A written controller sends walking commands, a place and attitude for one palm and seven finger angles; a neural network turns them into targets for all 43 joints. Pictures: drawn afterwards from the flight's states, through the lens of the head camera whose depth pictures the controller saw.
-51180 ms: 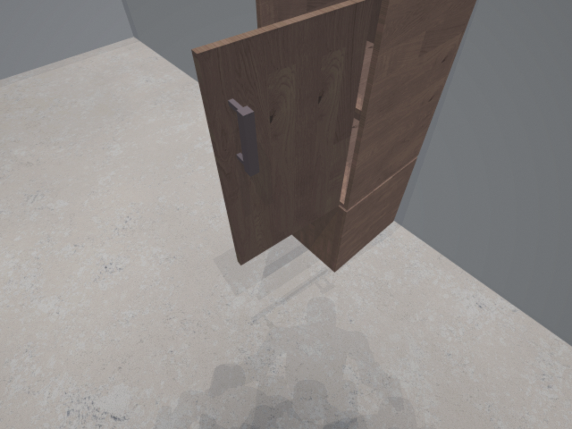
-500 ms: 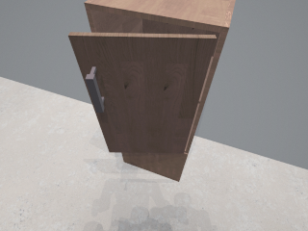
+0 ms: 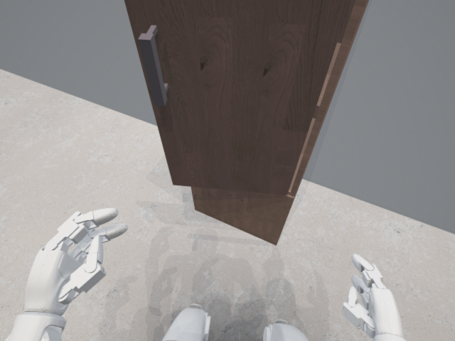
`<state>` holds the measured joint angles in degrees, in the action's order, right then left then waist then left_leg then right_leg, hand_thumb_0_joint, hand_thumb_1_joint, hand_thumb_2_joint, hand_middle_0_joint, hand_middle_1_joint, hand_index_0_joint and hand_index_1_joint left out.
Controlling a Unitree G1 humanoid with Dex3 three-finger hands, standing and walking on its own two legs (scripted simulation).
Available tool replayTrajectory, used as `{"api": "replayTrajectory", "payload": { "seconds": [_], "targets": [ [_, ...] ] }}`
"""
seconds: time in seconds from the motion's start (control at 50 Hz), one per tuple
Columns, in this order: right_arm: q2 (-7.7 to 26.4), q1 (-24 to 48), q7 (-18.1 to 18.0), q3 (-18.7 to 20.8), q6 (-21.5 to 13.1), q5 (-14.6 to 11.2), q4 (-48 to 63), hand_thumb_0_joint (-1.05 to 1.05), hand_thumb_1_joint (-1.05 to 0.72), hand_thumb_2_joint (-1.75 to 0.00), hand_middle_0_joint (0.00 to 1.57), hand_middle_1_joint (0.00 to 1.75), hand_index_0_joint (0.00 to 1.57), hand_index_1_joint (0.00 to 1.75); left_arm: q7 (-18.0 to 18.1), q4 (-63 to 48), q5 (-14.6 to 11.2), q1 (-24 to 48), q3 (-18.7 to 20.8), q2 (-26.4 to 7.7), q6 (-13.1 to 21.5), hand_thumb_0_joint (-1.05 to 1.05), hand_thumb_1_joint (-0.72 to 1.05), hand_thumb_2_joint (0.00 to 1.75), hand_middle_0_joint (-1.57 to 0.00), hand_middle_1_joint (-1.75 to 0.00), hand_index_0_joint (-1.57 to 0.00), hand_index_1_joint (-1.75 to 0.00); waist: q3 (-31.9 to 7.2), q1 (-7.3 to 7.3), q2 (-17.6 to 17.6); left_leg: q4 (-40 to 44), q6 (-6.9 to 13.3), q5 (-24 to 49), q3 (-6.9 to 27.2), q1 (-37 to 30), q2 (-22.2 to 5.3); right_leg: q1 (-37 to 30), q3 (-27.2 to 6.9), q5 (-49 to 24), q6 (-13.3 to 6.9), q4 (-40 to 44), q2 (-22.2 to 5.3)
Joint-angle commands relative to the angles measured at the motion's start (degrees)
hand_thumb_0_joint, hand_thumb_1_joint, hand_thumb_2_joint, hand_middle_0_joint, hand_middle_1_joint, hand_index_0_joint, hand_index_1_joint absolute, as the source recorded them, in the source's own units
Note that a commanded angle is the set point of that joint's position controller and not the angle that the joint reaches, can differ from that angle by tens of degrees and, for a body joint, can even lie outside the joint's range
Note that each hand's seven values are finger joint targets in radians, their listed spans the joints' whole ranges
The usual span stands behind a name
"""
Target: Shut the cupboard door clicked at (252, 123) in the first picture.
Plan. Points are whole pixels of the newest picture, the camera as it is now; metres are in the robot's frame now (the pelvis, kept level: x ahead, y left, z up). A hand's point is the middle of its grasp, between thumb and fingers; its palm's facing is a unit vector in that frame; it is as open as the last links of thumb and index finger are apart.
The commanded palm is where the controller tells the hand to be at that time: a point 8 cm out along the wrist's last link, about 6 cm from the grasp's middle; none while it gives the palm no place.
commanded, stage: raise the hand and make a fist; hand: left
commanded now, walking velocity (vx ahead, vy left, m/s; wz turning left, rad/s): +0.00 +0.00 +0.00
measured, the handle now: (157, 67) +0.55 +0.20 +0.18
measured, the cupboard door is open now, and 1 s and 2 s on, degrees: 20 20 20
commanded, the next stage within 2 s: bring the fist close to the handle in 1.38 s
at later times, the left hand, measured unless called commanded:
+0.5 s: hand (93, 225) +0.24 +0.22 +0.12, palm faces +0.03 -1.00 -0.04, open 3.4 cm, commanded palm +0.21 +0.27 +0.13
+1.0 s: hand (94, 184) +0.27 +0.21 +0.18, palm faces +0.04 -1.00 -0.06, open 3.1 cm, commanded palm +0.24 +0.26 +0.18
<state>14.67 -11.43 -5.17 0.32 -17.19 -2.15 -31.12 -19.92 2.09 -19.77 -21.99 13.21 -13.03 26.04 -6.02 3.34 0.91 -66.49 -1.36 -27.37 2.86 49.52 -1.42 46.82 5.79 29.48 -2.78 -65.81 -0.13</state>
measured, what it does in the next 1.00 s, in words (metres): rises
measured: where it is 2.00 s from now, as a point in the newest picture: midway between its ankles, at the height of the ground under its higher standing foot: outside the picture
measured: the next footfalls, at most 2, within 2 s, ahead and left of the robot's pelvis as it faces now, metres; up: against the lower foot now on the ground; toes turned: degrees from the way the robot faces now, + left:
none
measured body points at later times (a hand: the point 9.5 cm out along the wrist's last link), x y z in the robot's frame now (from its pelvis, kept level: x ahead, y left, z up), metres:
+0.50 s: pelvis +0.03 +0.03 +0.04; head +0.06 +0.04 +0.49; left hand +0.24 +0.28 +0.13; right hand +0.20 -0.20 -0.03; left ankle +0.06 +0.14 -0.65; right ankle +0.04 -0.09 -0.65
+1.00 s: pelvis +0.04 +0.02 +0.06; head +0.04 +0.01 +0.51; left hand +0.27 +0.26 +0.19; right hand +0.22 -0.20 -0.01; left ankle +0.06 +0.14 -0.65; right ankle +0.04 -0.09 -0.65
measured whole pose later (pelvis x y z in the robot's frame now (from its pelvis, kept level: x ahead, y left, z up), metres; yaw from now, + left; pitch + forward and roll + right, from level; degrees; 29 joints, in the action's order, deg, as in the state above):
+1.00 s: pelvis +0.04 +0.02 +0.06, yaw +0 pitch +3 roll -1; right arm 14.1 -15.4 -4.3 -3.8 -13.7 -2.4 -31.8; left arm -12.1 -10.9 -17.1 -17.4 11.1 -14.8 5.2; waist -3.7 1.7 3.0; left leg -44.2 0.2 -21.6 1.0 25.3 -0.3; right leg 22.6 4.0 22.6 -0.6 -42.6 -0.6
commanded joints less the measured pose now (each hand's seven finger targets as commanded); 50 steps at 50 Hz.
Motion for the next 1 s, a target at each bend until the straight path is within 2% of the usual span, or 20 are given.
{"api": "replayTrajectory", "payload": {
  "seconds": [0.0, 0.04, 0.1, 0.12, 0.16, 0.2, 0.26, 0.28, 0.34, 0.4, 0.44, 0.48, 0.52, 0.54, 0.58, 0.66, 0.82, 0.86, 0.9, 0.98],
  "targets": [
    [6.4, 0.9, -1.4, 2.0, -2.9, -0.6, 8.1, 0.00, -0.90, -0.90, 0.20, 0.30, 0.20, 0.30, 0.7, -12.8, 0.4, 7.2, 2.5, -10.3, -2.1, 0.00, 0.90, 0.90, -0.69, -0.84, -0.69, -0.84, -7.1, -3.57, 1.5, 12.2, 3.3, 0.1, -0.6, -6.6, 1.7, -6.6, -10.0, 9.7, 2.1, 21.6, 0.0],
    [5.7, 0.9, -1.1, 1.9, -2.3, -0.6, 9.0, 0.00, -0.90, -0.90, 0.20, 0.30, 0.20, 0.30, 1.7, -13.2, 0.2, 3.8, 3.2, -9.8, -5.3, 0.00, 0.90, 0.90, -0.73, -0.88, -0.73, -0.88, -8.1, -2.32, 0.3, 14.3, 3.1, 2.1, -0.6, -8.2, 1.9, -9.4, -9.2, 7.4, 2.4, 22.5, -0.3],
    [4.9, 1.6, -0.5, 1.7, -1.7, -0.2, 9.4, 0.00, -0.90, -0.90, 0.20, 0.30, 0.20, 0.30, 4.7, -15.0, 0.5, 1.1, 5.7, -10.4, -7.3, 0.00, 0.90, 0.90, -0.79, -0.94, -0.79, -0.94, -8.1, -0.78, 0.9, 17.0, 2.7, 5.1, -0.2, -10.5, 1.9, -12.3, -6.9, 3.0, 2.0, 22.2, 0.1],
    [4.9, 1.3, -0.2, 1.5, -1.5, 0.0, 9.8, 0.00, -0.90, -0.90, 0.20, 0.30, 0.20, 0.30, 5.5, -16.0, 0.8, 0.2, 4.5, -9.0, -7.3, 0.00, 0.90, 0.90, -0.81, -0.96, -0.81, -0.96, -8.0, -1.08, -0.1, 17.9, 2.7, 5.9, -0.2, -11.4, 1.8, -12.3, -5.8, 1.1, 2.1, 21.8, 0.2],
    [4.9, 0.9, 0.3, 1.4, -1.5, 0.4, 9.9, 0.00, -0.90, -0.90, 0.20, 0.30, 0.20, 0.30, 7.2, -17.8, 1.4, 0.2, 3.5, -8.1, -6.6, 0.00, 0.90, 0.90, -0.84, -1.00, -0.84, -1.00, -7.6, -1.50, 1.2, 19.0, 2.6, 7.0, 0.0, -13.3, 1.6, -12.0, -4.1, -2.5, 2.0, 20.8, 0.7],
    [5.3, 0.9, 0.6, 1.3, -1.6, 0.9, 9.7, 0.00, -0.90, -0.90, 0.20, 0.30, 0.20, 0.30, 8.1, -18.2, 1.7, 0.5, 3.6, -8.6, -5.6, 0.00, 0.90, 0.90, -0.88, -1.04, -0.88, -1.04, -6.8, -1.65, 0.3, 19.6, 2.6, 7.6, 0.3, -13.4, 1.6, -12.4, -3.2, -4.1, 1.8, 20.3, 1.0],
    [5.8, -0.3, 1.0, 1.1, -1.9, 1.0, 9.8, 0.00, -0.90, -0.90, 0.20, 0.30, 0.20, 0.30, 7.9, -20.3, 2.1, 0.2, 0.9, -6.9, -4.4, 0.00, 0.90, 0.90, -0.93, -1.10, -0.93, -1.10, -7.8, -2.28, 2.3, 20.5, 2.4, 9.0, 0.4, -15.8, 1.5, -12.5, -2.0, -7.2, 1.7, 19.5, 1.1],
    [6.0, -0.5, 1.1, 1.3, -1.9, 0.9, 9.6, 0.00, -0.90, -0.90, 0.20, 0.30, 0.20, 0.30, 7.9, -20.4, 2.2, 0.1, 1.1, -7.1, -4.2, 0.00, 0.90, 0.90, -0.95, -1.12, -0.95, -1.12, -8.1, -2.49, 1.2, 20.7, 2.4, 9.2, 0.6, -16.5, 1.4, -12.5, -1.7, -7.9, 1.7, 19.5, 1.2],
    [6.3, -0.8, 1.0, 1.1, -1.8, 0.7, 9.8, 0.00, -0.90, -0.90, 0.20, 0.30, 0.20, 0.30, 7.9, -22.2, 2.7, 1.3, 0.0, -7.2, -5.0, 0.00, 0.90, 0.90, -1.01, -1.18, -1.01, -1.18, -7.6, -2.75, 1.9, 21.9, 2.3, 9.2, 1.0, -17.6, 1.3, -13.2, -1.4, -8.5, 1.6, 19.7, 1.3],
    [6.5, -0.8, 0.8, 0.9, -1.5, 0.6, 9.7, 0.00, -0.90, -0.90, 0.20, 0.30, 0.20, 0.30, 8.3, -23.8, 2.7, 2.2, 1.3, -8.8, -6.0, 0.00, 0.90, 0.90, -1.06, -1.24, -1.06, -1.24, -8.0, -2.53, 2.2, 22.6, 2.4, 10.6, 1.3, -19.0, 1.3, -15.0, -1.4, -10.2, 1.5, 20.4, 1.5],
    [6.2, -0.9, 0.8, 0.8, -1.3, 0.5, 9.9, 0.00, -0.90, -0.90, 0.20, 0.30, 0.20, 0.30, 8.5, -25.3, 2.7, 2.1, 0.8, -8.1, -6.9, 0.00, 0.90, 0.90, -1.10, -1.28, -1.10, -1.28, -9.0, -2.48, 3.2, 23.0, 2.2, 12.8, 1.1, -21.0, 1.2, -15.9, -1.1, -12.7, 1.5, 20.6, 1.4],
    [6.0, -0.8, 0.9, 0.6, -0.9, 0.4, 9.7, 0.00, -0.90, -0.90, 0.20, 0.30, 0.20, 0.30, 8.7, -24.7, 2.8, 2.2, 0.8, -7.7, -8.0, 0.00, 0.90, 0.90, -1.13, -1.32, -1.13, -1.32, -7.8, -2.47, 2.9, 23.8, 1.9, 13.3, 1.2, -21.5, 1.2, -16.6, -0.8, -13.6, 1.5, 21.1, 1.5],
    [6.0, -0.5, 0.9, 0.3, -0.6, 0.4, 10.0, 0.00, -0.90, -0.90, 0.20, 0.30, 0.20, 0.30, 8.7, -25.9, 3.0, 3.0, 0.2, -7.6, -9.1, 0.00, 0.90, 0.90, -1.17, -1.36, -1.17, -1.36, -7.4, -2.46, 4.6, 24.4, 1.9, 14.5, 1.3, -22.6, 1.1, -17.5, -0.7, -14.8, 1.4, 21.4, 1.4],
    [5.9, -0.6, 0.9, 0.2, -0.3, 0.3, 9.9, 0.00, -0.90, -0.90, 0.20, 0.30, 0.20, 0.30, 8.7, -25.0, 2.9, 2.8, 0.5, -7.7, -9.8, 0.00, 0.90, 0.90, -1.19, -1.38, -1.19, -1.38, -7.1, -2.47, 3.1, 24.7, 1.9, 14.5, 1.2, -22.9, 1.1, -17.8, -0.7, -15.1, 1.5, 22.0, 1.5],
    [6.0, -0.4, 0.9, 0.0, -0.1, 0.2, 10.2, 0.00, -0.90, -0.90, 0.20, 0.30, 0.20, 0.30, 8.5, -25.7, 2.9, 3.9, 0.0, -7.6, -11.0, 0.00, 0.90, 0.90, -1.23, -1.42, -1.23, -1.42, -6.0, -2.62, 4.1, 25.4, 1.8, 14.7, 1.1, -23.7, 1.1, -18.1, -0.7, -15.6, 1.5, 22.8, 1.5],
    [5.9, -0.1, 0.7, -0.4, 0.5, 0.0, 10.3, 0.00, -0.90, -0.90, 0.20, 0.30, 0.20, 0.30, 8.2, -25.7, 2.7, 6.0, 0.6, -7.9, -13.2, 0.00, 0.90, 0.90, -1.30, -1.50, -1.30, -1.50, -5.7, -2.43, 3.0, 26.5, 1.9, 14.9, 0.8, -24.8, 1.3, -20.3, -0.9, -16.5, 1.6, 24.5, 1.5],
    [5.6, 0.8, 0.4, -0.9, 0.4, -0.2, 9.4, 0.00, -0.90, -0.90, 0.20, 0.30, 0.20, 0.30, 7.7, -25.8, 2.2, 10.2, 1.6, -8.7, -15.9, 0.00, 0.90, 0.90, -1.30, -1.50, -1.30, -1.50, -5.6, -2.20, 1.4, 28.3, 2.3, 16.6, 0.1, -27.6, 1.6, -24.2, -1.9, -18.8, 1.9, 27.9, 1.1],
    [5.6, 1.1, 0.3, -1.0, 0.2, -0.3, 9.2, 0.00, -0.90, -0.90, 0.20, 0.30, 0.20, 0.30, 7.7, -25.9, 2.0, 11.2, 1.9, -8.9, -16.4, 0.00, 0.90, 0.90, -1.30, -1.50, -1.30, -1.50, -5.5, -2.00, 2.1, 28.9, 2.3, 16.8, -0.1, -28.5, 1.7, -24.7, -2.0, -19.2, 1.9, 28.6, 1.0],
    [5.7, 1.3, 0.2, -1.0, 0.0, -0.4, 8.6, 0.00, -0.90, -0.90, 0.20, 0.30, 0.20, 0.30, 7.8, -25.3, 2.0, 11.4, 3.1, -10.3, -17.0, 0.00, 0.90, 0.90, -1.30, -1.50, -1.30, -1.50, -5.1, -1.65, 1.6, 29.1, 2.4, 17.5, -0.5, -28.7, 1.8, -26.0, -2.5, -20.0, 2.0, 29.5, 0.9],
    [5.4, 1.7, 0.2, -1.0, -0.3, -0.6, 8.2, 0.00, -0.90, -0.90, 0.20, 0.30, 0.20, 0.30, 7.7, -23.6, 1.6, 11.8, 2.7, -8.9, -18.4, 0.00, 0.90, 0.90, -1.30, -1.50, -1.30, -1.50, -3.8, -1.49, 0.6, 30.4, 2.3, 17.5, -1.0, -29.6, 1.9, -26.4, -2.5, -20.4, 2.2, 30.9, 0.7]
  ]
}}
